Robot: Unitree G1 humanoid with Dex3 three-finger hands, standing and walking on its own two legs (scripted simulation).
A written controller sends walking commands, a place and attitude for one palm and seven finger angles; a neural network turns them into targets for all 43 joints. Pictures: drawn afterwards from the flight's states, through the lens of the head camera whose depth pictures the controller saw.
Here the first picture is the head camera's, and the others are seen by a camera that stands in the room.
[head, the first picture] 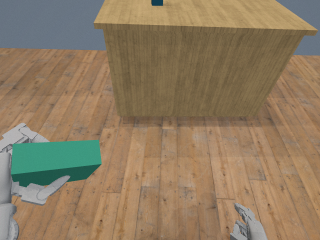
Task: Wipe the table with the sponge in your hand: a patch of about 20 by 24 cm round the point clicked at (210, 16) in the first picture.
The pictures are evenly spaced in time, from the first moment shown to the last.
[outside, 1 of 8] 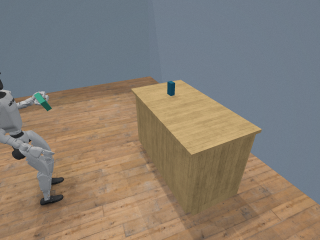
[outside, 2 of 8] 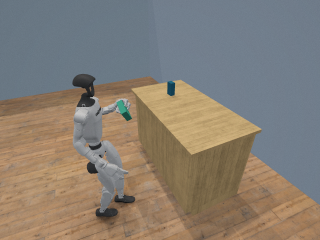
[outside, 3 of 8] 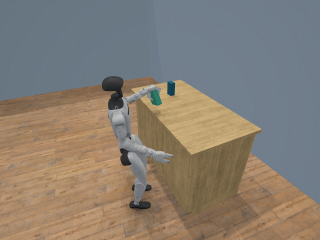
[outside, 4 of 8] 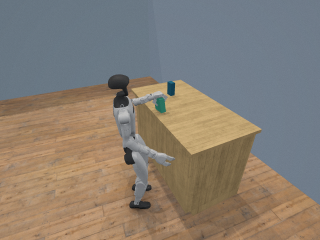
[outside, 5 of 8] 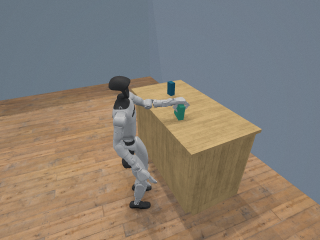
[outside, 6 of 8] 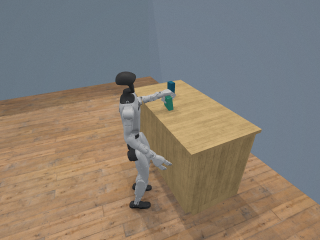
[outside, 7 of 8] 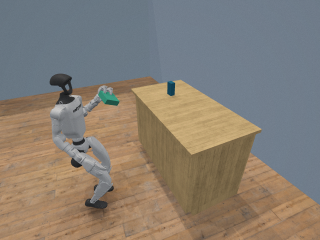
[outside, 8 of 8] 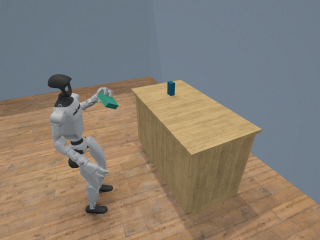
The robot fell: no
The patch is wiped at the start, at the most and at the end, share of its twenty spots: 0.00 0.95 0.95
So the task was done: yes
